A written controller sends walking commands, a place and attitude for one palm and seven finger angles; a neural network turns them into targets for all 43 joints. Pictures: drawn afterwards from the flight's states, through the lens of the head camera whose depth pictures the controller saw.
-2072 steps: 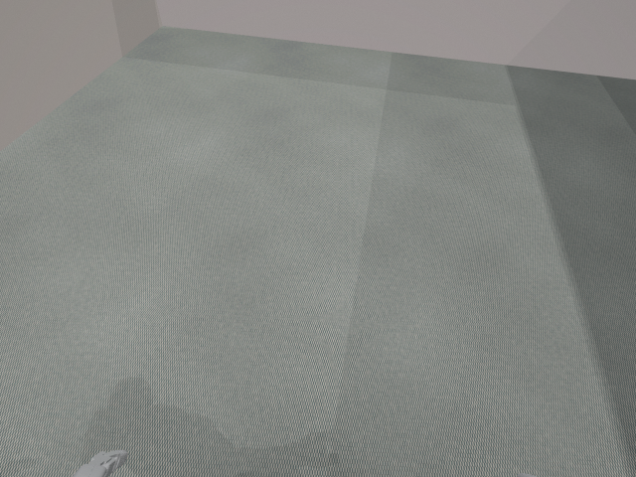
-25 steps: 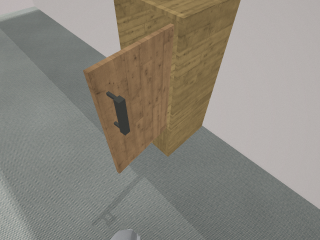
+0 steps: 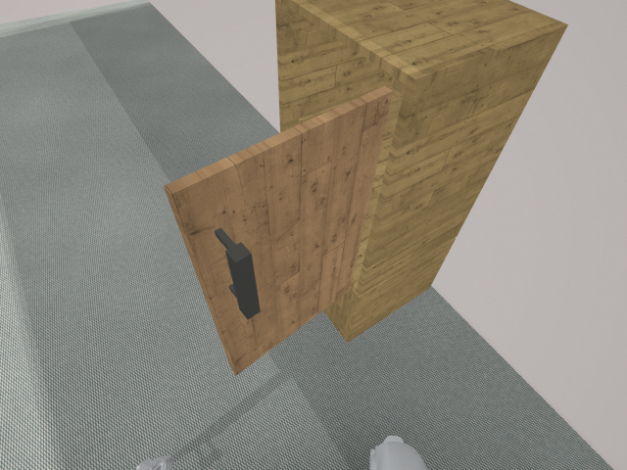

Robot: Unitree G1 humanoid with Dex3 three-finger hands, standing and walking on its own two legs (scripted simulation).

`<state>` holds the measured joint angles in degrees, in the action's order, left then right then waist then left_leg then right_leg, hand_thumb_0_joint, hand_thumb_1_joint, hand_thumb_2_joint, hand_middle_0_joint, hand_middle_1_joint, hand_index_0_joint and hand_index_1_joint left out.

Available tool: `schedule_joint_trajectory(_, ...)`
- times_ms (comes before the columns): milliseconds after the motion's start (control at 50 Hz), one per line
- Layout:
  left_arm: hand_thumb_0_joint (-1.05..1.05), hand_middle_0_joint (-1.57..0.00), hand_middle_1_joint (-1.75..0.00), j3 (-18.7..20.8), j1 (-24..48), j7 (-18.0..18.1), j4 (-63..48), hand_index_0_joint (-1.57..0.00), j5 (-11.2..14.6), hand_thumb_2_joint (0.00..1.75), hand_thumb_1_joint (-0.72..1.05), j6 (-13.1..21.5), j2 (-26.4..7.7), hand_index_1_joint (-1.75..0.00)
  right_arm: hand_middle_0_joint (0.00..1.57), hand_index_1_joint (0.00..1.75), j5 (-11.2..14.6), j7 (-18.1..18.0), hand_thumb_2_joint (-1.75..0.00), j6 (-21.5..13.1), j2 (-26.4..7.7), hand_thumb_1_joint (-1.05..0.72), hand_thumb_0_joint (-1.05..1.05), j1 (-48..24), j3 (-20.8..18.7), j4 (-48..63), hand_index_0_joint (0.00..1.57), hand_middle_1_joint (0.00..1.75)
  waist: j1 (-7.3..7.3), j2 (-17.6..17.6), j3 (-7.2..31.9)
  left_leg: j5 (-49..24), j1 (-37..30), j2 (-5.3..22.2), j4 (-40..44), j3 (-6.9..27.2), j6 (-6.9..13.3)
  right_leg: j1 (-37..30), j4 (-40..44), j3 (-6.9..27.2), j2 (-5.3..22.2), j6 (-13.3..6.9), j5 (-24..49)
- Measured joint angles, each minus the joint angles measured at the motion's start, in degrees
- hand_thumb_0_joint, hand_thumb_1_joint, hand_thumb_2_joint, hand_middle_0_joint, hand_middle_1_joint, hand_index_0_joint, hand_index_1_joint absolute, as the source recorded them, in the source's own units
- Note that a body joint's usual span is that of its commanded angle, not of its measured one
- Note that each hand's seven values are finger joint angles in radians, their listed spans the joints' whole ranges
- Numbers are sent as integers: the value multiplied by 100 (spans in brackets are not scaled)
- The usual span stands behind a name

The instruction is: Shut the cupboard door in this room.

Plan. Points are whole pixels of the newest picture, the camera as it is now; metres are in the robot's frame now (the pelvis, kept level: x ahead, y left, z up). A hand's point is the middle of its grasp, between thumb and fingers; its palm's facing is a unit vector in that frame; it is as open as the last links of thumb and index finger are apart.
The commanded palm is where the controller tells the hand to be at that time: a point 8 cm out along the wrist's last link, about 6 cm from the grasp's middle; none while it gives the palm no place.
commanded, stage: shuffle to correct the standing spot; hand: left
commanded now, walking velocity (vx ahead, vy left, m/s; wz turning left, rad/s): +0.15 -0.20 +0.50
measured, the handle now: (236, 274) +0.38 +0.13 +0.00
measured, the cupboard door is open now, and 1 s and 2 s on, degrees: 96 96 96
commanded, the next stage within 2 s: come to a stop and stand still in 1.12 s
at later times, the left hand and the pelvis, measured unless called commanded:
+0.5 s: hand out of the picture +0.04 +0.07 -0.19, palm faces +0.36 -0.92 -0.18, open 7.4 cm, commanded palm none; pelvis +0.11 -0.10 -0.01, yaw +20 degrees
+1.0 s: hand out of the picture +0.15 +0.02 -0.16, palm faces +0.46 -0.84 -0.30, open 7.4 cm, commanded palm none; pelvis +0.17 -0.22 -0.01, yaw +31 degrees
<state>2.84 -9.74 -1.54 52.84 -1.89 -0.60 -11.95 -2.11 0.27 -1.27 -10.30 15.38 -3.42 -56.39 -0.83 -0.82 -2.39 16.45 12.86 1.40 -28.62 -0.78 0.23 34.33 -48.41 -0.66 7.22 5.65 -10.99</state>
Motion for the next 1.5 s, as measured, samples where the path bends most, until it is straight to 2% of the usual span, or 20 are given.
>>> schedule_joint_trajectory(80,1,-20,-30,8,37,-19,-101,-20,12,89,90,72,-63,-30,20,30,-23,11,-90,107,-117,-90,1,178,-89,53,20,30,-188,114,33,391,114,85,-431,258,-237,-767,1188,-262,-269,-20,-68)
schedule_joint_trajectory(140,1,-20,-30,-14,49,58,-181,-20,-21,89,90,224,5,-30,20,30,9,-35,-90,216,-272,-90,1,201,-153,-9,20,30,-135,286,-50,1461,741,82,-2095,446,-43,-904,1111,-508,-399,-531,-297)
schedule_joint_trajectory(200,1,-20,-30,-65,-82,163,-197,-20,-27,89,90,252,119,-30,20,30,17,-12,-90,315,-331,-91,1,144,-184,-28,20,30,-88,288,-117,1365,1456,46,-3920,172,63,-1227,1258,-821,-347,-774,-365)
schedule_joint_trajectory(260,1,-20,-30,-112,-309,251,-90,-20,-15,89,90,251,199,-30,19,30,14,66,-90,363,-322,-91,1,68,-171,27,19,30,-91,223,-41,776,1865,150,-4560,-159,23,-1624,1680,-1156,-335,-837,-340)
schedule_joint_trajectory(420,1,-20,-30,-165,-751,336,184,-20,-57,89,91,204,144,-30,19,30,27,111,-90,410,-94,-91,1,-466,-75,249,19,29,132,-44,-40,721,1587,313,-2708,-674,-24,-2149,2113,-1904,-408,-968,-503)
schedule_joint_trajectory(520,1,-20,-30,-148,-1040,248,303,-20,10,89,91,66,67,-30,19,30,21,63,-90,233,-12,-91,1,-805,24,477,19,30,286,-138,-125,-13,710,254,-773,-939,180,-1979,1211,-2150,-294,-861,-1070)
schedule_joint_trajectory(580,1,-20,-30,-133,-1022,183,389,-20,21,89,91,-205,-16,-30,19,30,47,-33,-90,132,59,-91,1,-903,110,520,19,30,289,-263,-215,249,657,191,-1032,-890,329,-1214,-763,-1184,-287,-433,-1703)
schedule_joint_trajectory(640,1,-20,-30,-56,-851,151,363,-20,-8,89,91,-337,-77,-30,20,30,50,-108,-90,125,68,-90,0,-766,147,462,20,30,266,-173,-179,181,413,260,-694,-682,205,-670,-1756,-579,-295,-158,-1426)
schedule_joint_trajectory(720,1,-20,-30,40,-526,105,114,-20,5,89,91,-319,-186,-30,20,30,43,-107,-90,180,36,-90,0,-584,141,314,20,30,296,-98,-198,-190,185,346,-108,-411,62,-318,-1813,-65,-108,48,-686)
schedule_joint_trajectory(820,1,-20,-30,106,-216,104,-82,-20,37,89,91,-325,-270,-30,20,30,8,-33,-90,269,-50,-90,1,-444,31,287,20,30,159,0,-252,-421,227,485,157,-95,-179,-518,-826,99,-57,175,-641)
schedule_joint_trajectory(940,1,-20,-30,95,32,73,-226,-20,103,89,90,-181,-280,-30,20,30,-11,-32,-90,376,-315,-90,1,-358,-164,323,20,30,-79,169,-337,-360,663,563,-251,274,-587,-1459,1338,-160,-377,46,-627)
schedule_joint_trajectory(1020,1,-20,-30,-38,93,118,-259,-20,-11,89,90,-66,-26,-30,20,30,64,-132,-90,527,-613,-90,1,-408,-327,220,20,30,-133,450,-446,1378,1437,257,-2440,507,-310,-1483,1231,-462,-389,-546,-538)
schedule_joint_trajectory(1080,1,-20,-30,-109,2,174,-295,-20,-13,89,90,-122,97,-30,20,30,82,-137,-90,577,-603,-91,1,-406,-313,112,19,30,-102,380,-378,1355,1822,-10,-4151,244,-237,-1618,1427,-603,-350,-723,-493)
schedule_joint_trajectory(1120,1,-20,-30,-138,-39,225,-297,-20,-9,89,90,-140,142,-30,19,30,82,-110,-90,569,-516,-91,1,-375,-269,91,19,30,-120,299,-315,1111,1849,-86,-4583,64,-245,-1685,1569,-752,-360,-808,-411)
schedule_joint_trajectory(1180,1,-20,-30,-172,-72,295,-316,-20,-9,89,90,-123,191,-30,19,30,76,-79,-90,576,-325,-91,1,-345,-186,65,19,30,-92,160,-254,1090,1539,-102,-4181,-164,-273,-1719,1687,-985,-420,-953,-338)
schedule_joint_trajectory(1280,1,-21,-30,-188,-113,330,-295,-20,-9,89,90,-90,220,-30,19,30,94,-78,-90,541,10,-91,1,-429,-46,44,19,30,81,-28,-260,1363,672,-47,-2345,-386,-214,-1575,1669,-1339,-587,-1171,-257)
schedule_joint_trajectory(1360,1,-21,-30,-146,-242,347,0,-20,82,89,90,-41,170,-30,19,30,127,-110,-90,404,235,-91,1,-529,57,17,19,30,162,-152,-274,718,-95,-71,-742,-401,-3,-1446,1554,-1553,-674,-1238,-208)
schedule_joint_trajectory(1400,0,-21,-30,-58,-353,363,235,-20,141,89,92,-93,78,-30,20,30,113,-147,-90,362,327,-93,0,-543,73,-48,20,30,257,-354,-293,495,-302,-159,-489,-499,188,-1576,1654,-1456,-619,-1107,-141)
schedule_joint_trajectory(1440,0,-21,-30,-69,-527,327,467,-20,142,89,92,-178,90,-30,20,30,73,-145,-90,364,267,-93,0,-445,111,-88,20,30,304,-267,-152,421,-442,-132,-292,-523,234,-1703,1798,-1444,-650,-731,-296)
schedule_joint_trajectory(1500,1,-21,-30,-92,-775,242,676,-20,65,89,92,-231,153,-30,20,30,39,-153,-90,399,138,-93,0,-334,143,-148,20,30,354,-82,-33,303,-607,-187,-55,-570,251,-1772,1700,-1264,-603,-561,-651)
